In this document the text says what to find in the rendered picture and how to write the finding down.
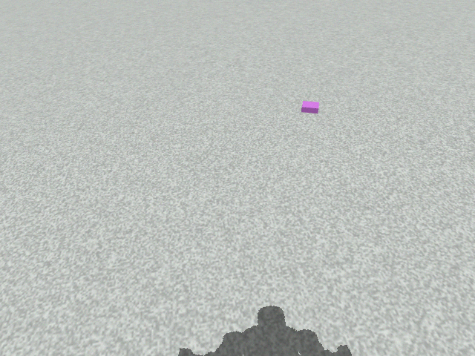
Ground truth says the small box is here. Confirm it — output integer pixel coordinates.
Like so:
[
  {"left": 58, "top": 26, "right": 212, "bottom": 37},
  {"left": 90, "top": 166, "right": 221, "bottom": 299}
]
[{"left": 301, "top": 101, "right": 319, "bottom": 113}]

